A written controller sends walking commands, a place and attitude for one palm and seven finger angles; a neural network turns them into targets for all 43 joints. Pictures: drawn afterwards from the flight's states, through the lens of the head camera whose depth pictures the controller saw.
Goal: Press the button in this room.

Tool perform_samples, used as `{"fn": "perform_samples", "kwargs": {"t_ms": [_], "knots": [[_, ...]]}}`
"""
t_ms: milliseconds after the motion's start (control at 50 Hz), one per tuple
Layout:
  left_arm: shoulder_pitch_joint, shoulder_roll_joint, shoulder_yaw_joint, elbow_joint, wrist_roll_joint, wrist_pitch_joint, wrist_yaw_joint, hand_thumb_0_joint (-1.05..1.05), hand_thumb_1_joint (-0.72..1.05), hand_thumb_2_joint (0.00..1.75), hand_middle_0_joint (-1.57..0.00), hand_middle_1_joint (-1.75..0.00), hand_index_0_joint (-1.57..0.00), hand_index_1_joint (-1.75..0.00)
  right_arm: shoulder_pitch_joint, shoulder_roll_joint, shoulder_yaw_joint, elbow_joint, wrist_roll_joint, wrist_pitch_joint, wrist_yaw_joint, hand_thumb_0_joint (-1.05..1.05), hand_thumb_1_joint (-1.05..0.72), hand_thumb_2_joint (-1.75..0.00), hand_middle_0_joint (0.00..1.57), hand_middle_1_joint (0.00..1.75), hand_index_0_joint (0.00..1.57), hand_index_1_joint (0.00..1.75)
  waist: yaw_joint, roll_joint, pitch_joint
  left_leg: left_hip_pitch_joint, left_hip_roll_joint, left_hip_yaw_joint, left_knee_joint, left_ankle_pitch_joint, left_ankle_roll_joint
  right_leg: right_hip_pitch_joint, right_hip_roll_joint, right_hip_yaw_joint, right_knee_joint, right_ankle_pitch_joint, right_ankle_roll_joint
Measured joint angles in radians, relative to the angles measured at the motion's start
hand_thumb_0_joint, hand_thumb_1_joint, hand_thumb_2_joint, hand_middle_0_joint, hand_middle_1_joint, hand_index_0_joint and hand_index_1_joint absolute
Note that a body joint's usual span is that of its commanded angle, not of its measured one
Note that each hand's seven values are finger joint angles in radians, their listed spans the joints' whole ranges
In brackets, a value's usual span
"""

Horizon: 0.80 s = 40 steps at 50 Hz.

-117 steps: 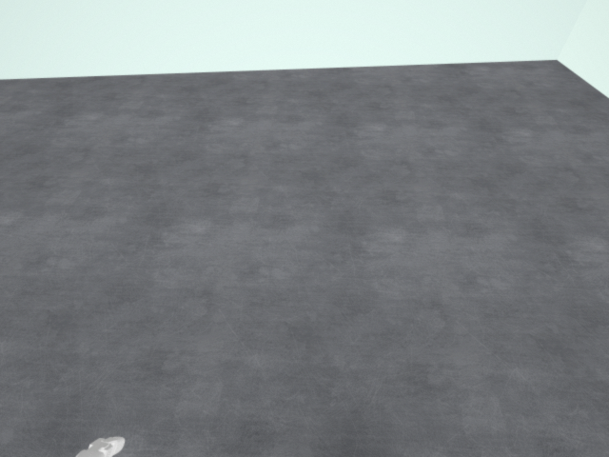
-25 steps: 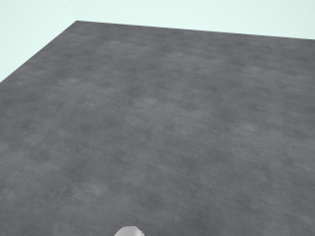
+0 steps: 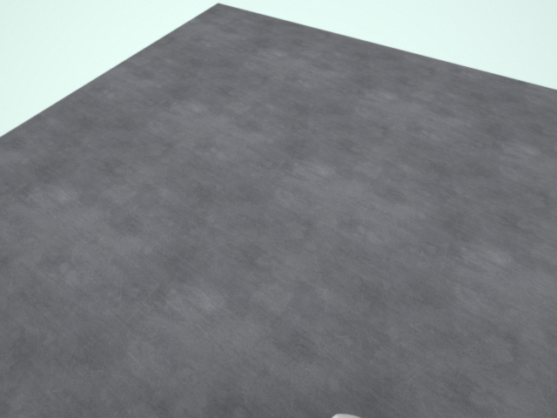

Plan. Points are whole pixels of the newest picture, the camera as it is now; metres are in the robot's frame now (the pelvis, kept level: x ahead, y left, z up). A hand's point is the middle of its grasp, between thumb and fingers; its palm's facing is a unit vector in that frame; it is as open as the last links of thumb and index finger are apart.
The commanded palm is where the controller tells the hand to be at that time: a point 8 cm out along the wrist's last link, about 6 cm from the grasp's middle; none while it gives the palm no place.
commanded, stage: turn or walk to find it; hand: left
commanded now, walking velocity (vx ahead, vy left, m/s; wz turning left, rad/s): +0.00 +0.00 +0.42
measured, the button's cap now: out of the picture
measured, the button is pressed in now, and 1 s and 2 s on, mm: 0 0 0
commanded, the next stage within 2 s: none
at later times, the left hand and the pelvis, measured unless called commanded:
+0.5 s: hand out of the picture -0.02 +0.17 -0.17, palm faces +0.27 -0.93 -0.23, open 7.4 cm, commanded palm none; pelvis -0.03 -0.03 +0.00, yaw +15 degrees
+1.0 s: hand out of the picture -0.07 +0.23 -0.16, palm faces +0.45 -0.86 -0.25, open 7.4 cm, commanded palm none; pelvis -0.06 +0.01 +0.00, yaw +25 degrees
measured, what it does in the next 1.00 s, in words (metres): steps on the spot, turning left: right foot, then left foot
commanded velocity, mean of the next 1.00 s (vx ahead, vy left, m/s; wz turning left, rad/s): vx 0.00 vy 0.00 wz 0.42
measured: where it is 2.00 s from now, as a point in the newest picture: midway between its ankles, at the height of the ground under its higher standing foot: outside the picture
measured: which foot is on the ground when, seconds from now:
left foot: down 0.00-0.18, up 0.20-0.58, down 0.60-1.00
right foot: up 0.00-0.14, down 0.16-0.60, up 0.62-1.00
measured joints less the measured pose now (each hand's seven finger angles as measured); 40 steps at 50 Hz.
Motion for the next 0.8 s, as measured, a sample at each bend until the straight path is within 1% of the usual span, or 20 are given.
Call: {"fn": "perform_samples", "kwargs": {"t_ms": [100, 120, 160, 180, 200, 220, 240, 300, 360, 400, 440, 540, 580, 600, 620, 640, 660, 680, 740, 800], "knots": [[-0.028, -0.024, -0.007, -0.023, -0.004, -0.008, 0.003, 0.01, 0.91, 0.9, -0.19, -0.3, -0.2, -0.3, 0.026, -0.013, -0.014, 0.007, -0.006, 0.012, 0.003, 0.0, -0.9, -0.9, 0.2, 0.3, 0.21, 0.3, -0.023, 0.028, -0.009, -0.021, -0.014, -0.037, 0.013, 0.01, -0.015, 0.074, 0.027, 0.0, -0.18, -0.005, -0.012], [-0.03, -0.029, -0.009, -0.028, -0.006, -0.012, 0.004, 0.01, 0.91, 0.9, -0.19, -0.3, -0.2, -0.3, 0.032, -0.018, -0.017, 0.009, -0.006, 0.014, 0.003, 0.0, -0.9, -0.9, 0.2, 0.3, 0.21, 0.3, -0.027, 0.033, -0.011, -0.03, -0.017, -0.046, 0.023, 0.009, -0.02, 0.097, 0.035, -0.001, -0.233, 0.013, -0.015], [-0.028, -0.036, -0.014, -0.041, -0.007, -0.026, 0.005, 0.01, 0.91, 0.9, -0.2, -0.3, -0.2, -0.3, 0.047, -0.026, -0.024, 0.012, -0.002, 0.018, 0.006, 0.0, -0.9, -0.9, 0.2, 0.3, 0.21, 0.3, -0.028, 0.037, -0.019, -0.055, -0.029, -0.059, 0.059, -0.001, -0.035, 0.165, 0.042, -0.008, -0.386, 0.102, -0.021], [-0.028, -0.044, -0.017, -0.042, -0.003, -0.035, 0.007, 0.01, 0.91, 0.9, -0.2, -0.3, -0.2, -0.3, 0.052, -0.035, -0.029, 0.015, 0.002, 0.021, 0.007, 0.0, -0.9, -0.9, 0.2, 0.3, 0.21, 0.3, -0.027, 0.052, -0.019, -0.075, -0.023, -0.067, 0.097, -0.02, -0.04, 0.178, 0.051, -0.021, -0.416, 0.128, -0.06], [-0.026, -0.053, -0.022, -0.044, 0.001, -0.041, 0.008, 0.01, 0.91, 0.9, -0.2, -0.3, -0.2, -0.3, 0.055, -0.043, -0.035, 0.019, 0.004, 0.026, 0.007, 0.0, -0.9, -0.9, 0.2, 0.3, 0.21, 0.3, -0.027, 0.065, -0.016, -0.102, -0.021, -0.071, 0.168, -0.099, -0.048, 0.178, 0.055, -0.036, -0.409, 0.128, -0.083], [-0.02, -0.059, -0.029, -0.046, 0.003, -0.042, 0.007, 0.01, 0.91, 0.9, -0.2, -0.3, -0.2, -0.3, 0.06, -0.049, -0.042, 0.022, 0.002, 0.033, 0.007, 0.0, -0.9, -0.9, 0.2, 0.3, 0.21, 0.3, -0.029, 0.07, -0.017, -0.136, -0.024, -0.066, 0.267, -0.17, -0.055, 0.181, 0.049, -0.05, -0.402, 0.121, -0.096], [-0.012, -0.065, -0.032, -0.048, 0.004, -0.044, 0.007, 0.01, 0.91, 0.9, -0.2, -0.3, -0.2, -0.3, 0.066, -0.054, -0.047, 0.027, -0.001, 0.04, 0.008, 0.0, -0.9, -0.9, 0.2, 0.3, 0.2, 0.3, -0.029, 0.07, -0.02, -0.169, -0.025, -0.057, 0.368, -0.204, -0.061, 0.188, 0.041, -0.063, -0.405, 0.117, -0.101], [0.016, -0.076, -0.035, -0.043, 0.003, -0.041, 0.009, 0.01, 0.91, 0.9, -0.2, -0.3, -0.21, -0.3, 0.074, -0.068, -0.057, 0.041, -0.005, 0.054, 0.018, 0.0, -0.9, -0.9, 0.2, 0.3, 0.2, 0.3, -0.024, 0.065, -0.026, -0.235, 0.0, -0.025, 0.603, -0.181, -0.078, 0.217, 0.026, -0.089, -0.442, 0.129, -0.101], [0.035, -0.079, -0.037, -0.029, 0.005, -0.04, 0.01, 0.01, 0.9, 0.9, -0.2, -0.3, -0.21, -0.3, 0.08, -0.075, -0.06, 0.047, -0.005, 0.055, 0.021, 0.0, -0.9, -0.9, 0.2, 0.3, 0.2, 0.3, -0.028, 0.056, -0.022, -0.25, 0.038, -0.01, 0.683, -0.143, -0.097, 0.234, 0.013, -0.12, -0.464, 0.14, -0.1], [0.044, -0.08, -0.037, -0.021, 0.007, -0.041, 0.01, 0.01, 0.9, 0.9, -0.2, -0.3, -0.21, -0.3, 0.081, -0.076, -0.059, 0.052, -0.004, 0.058, 0.021, 0.0, -0.91, -0.9, 0.2, 0.3, 0.2, 0.3, -0.026, 0.047, -0.017, -0.236, 0.06, -0.001, 0.663, -0.147, -0.107, 0.238, 0.002, -0.141, -0.467, 0.141, -0.097], [0.053, -0.078, -0.035, -0.015, 0.01, -0.042, 0.009, 0.01, 0.9, 0.9, -0.2, -0.3, -0.21, -0.3, 0.076, -0.073, -0.056, 0.057, -0.003, 0.063, 0.02, 0.0, -0.91, -0.9, 0.2, 0.3, 0.2, 0.3, -0.018, 0.034, -0.009, -0.207, 0.076, 0.013, 0.6, -0.172, -0.113, 0.235, -0.012, -0.158, -0.461, 0.138, -0.092], [0.072, -0.055, -0.025, 0.004, 0.017, -0.04, 0.005, 0.01, 0.9, 0.9, -0.2, -0.3, -0.21, -0.3, 0.037, -0.057, -0.042, 0.053, 0.006, 0.055, 0.018, 0.0, -0.91, -0.9, 0.2, 0.29, 0.2, 0.3, 0.01, -0.002, 0.016, -0.107, 0.085, 0.062, 0.355, -0.224, -0.107, 0.206, -0.054, -0.193, -0.411, 0.12, -0.067], [0.081, -0.04, -0.018, 0.015, 0.014, -0.035, 0.004, 0.01, 0.9, 0.9, -0.2, -0.3, -0.21, -0.3, 0.023, -0.052, -0.035, 0.04, 0.009, 0.041, 0.018, 0.0, -0.91, -0.9, 0.2, 0.29, 0.2, 0.3, 0.014, -0.014, 0.018, -0.05, 0.08, 0.082, 0.215, -0.155, -0.099, 0.185, -0.073, -0.208, -0.366, 0.101, -0.048], [0.089, -0.031, -0.014, 0.018, 0.01, -0.03, 0.003, 0.01, 0.9, 0.9, -0.2, -0.3, -0.21, -0.3, 0.018, -0.05, -0.033, 0.032, 0.008, 0.029, 0.019, 0.0, -0.91, -0.9, 0.2, 0.3, 0.2, 0.3, 0.015, -0.02, 0.014, -0.029, 0.075, 0.084, 0.152, -0.093, -0.083, 0.165, -0.085, -0.213, -0.328, 0.084, -0.038], [0.088, -0.017, -0.008, 0.026, 0.006, -0.02, 0.004, 0.01, 0.9, 0.9, -0.2, -0.3, -0.21, -0.3, 0.006, -0.039, -0.031, 0.028, 0.007, 0.02, 0.018, 0.0, -0.91, -0.9, 0.2, 0.29, 0.2, 0.3, 0.02, -0.04, 0.018, -0.038, 0.061, 0.09, 0.163, -0.089, -0.06, 0.135, -0.094, -0.187, -0.261, 0.016, -0.026], [0.089, -0.006, -0.003, 0.034, 0.004, -0.007, 0.006, 0.01, 0.9, 0.9, -0.2, -0.3, -0.21, -0.3, -0.005, -0.03, -0.026, 0.023, 0.006, 0.013, 0.017, 0.0, -0.91, -0.9, 0.2, 0.29, 0.2, 0.3, 0.026, -0.052, 0.021, -0.043, 0.054, 0.094, 0.177, -0.103, -0.04, 0.1, -0.085, -0.148, -0.178, -0.054, -0.023], [0.09, 0.003, 0.0, 0.043, 0.005, 0.004, 0.008, 0.01, 0.91, 0.9, -0.2, -0.3, -0.21, -0.3, -0.012, -0.021, -0.021, 0.019, 0.004, 0.008, 0.016, 0.0, -0.91, -0.9, 0.2, 0.3, 0.2, 0.3, 0.029, -0.057, 0.02, -0.039, 0.052, 0.097, 0.175, -0.113, -0.025, 0.068, -0.069, -0.117, -0.096, -0.091, -0.023], [0.09, 0.009, 0.004, 0.052, 0.006, 0.013, 0.009, 0.01, 0.91, 0.9, -0.2, -0.3, -0.21, -0.3, -0.014, -0.014, -0.017, 0.014, 0.002, 0.003, 0.012, 0.0, -0.91, -0.9, 0.2, 0.3, 0.2, 0.3, 0.028, -0.056, 0.014, -0.034, 0.051, 0.095, 0.16, -0.114, -0.016, 0.04, -0.055, -0.096, -0.026, -0.098, -0.022], [0.077, 0.016, 0.011, 0.063, 0.006, 0.018, 0.001, 0.01, 0.91, 0.9, -0.2, -0.3, -0.2, -0.3, -0.015, -0.001, -0.006, 0.004, 0.0, -0.003, 0.0, 0.0, -0.9, -0.9, 0.2, 0.3, 0.2, 0.3, 0.02, -0.041, 0.001, -0.011, 0.043, 0.075, 0.088, -0.073, -0.007, -0.013, -0.029, -0.058, 0.103, -0.034, -0.017], [0.057, 0.016, 0.011, 0.052, 0.004, 0.006, -0.004, 0.01, 0.91, 0.9, -0.19, -0.3, -0.2, -0.3, -0.013, 0.004, 0.001, 0.003, 0.003, -0.009, -0.005, 0.0, -0.9, -0.9, 0.2, 0.3, 0.2, 0.3, 0.019, -0.027, -0.005, 0.008, 0.026, 0.054, 0.021, -0.027, 0.004, -0.029, -0.02, -0.032, 0.123, 0.019, -0.006]]}}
